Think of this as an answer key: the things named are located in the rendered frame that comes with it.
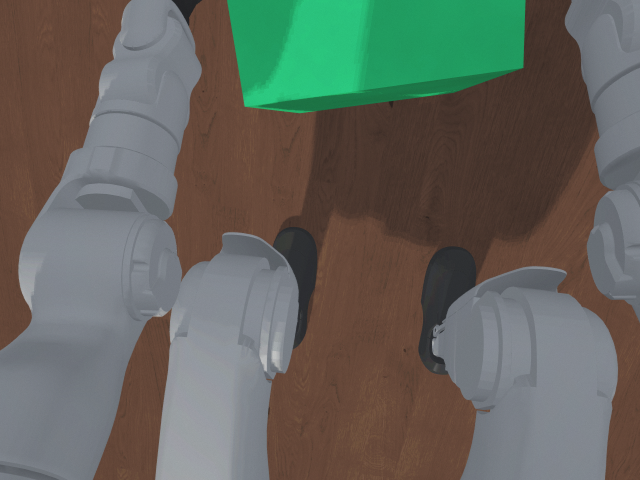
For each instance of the left robot thigh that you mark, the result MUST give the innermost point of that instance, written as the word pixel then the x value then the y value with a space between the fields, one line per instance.
pixel 215 409

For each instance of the robot left hand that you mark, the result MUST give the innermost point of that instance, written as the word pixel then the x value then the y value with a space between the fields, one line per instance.
pixel 186 7

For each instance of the robot left upper arm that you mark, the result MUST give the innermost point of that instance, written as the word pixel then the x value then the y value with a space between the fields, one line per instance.
pixel 92 279

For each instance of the right robot forearm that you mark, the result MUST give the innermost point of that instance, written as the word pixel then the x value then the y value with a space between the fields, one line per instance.
pixel 608 35

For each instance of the carton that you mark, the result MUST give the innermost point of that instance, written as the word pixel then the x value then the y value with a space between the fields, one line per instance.
pixel 311 55

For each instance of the left robot forearm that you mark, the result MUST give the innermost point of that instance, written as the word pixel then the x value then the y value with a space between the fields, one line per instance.
pixel 135 133

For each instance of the robot right upper arm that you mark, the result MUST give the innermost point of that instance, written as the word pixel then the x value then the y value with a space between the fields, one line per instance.
pixel 613 245

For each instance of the right robot shin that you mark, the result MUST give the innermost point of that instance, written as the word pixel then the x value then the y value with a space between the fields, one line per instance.
pixel 533 277

